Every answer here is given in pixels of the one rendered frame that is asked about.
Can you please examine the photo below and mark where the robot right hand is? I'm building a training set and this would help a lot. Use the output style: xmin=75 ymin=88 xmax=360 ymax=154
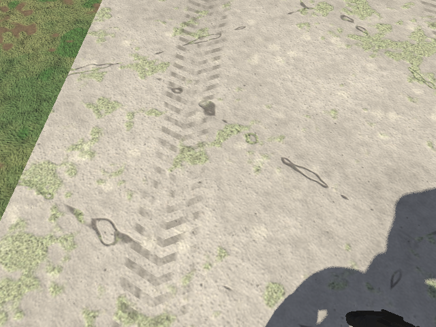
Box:
xmin=346 ymin=309 xmax=419 ymax=327

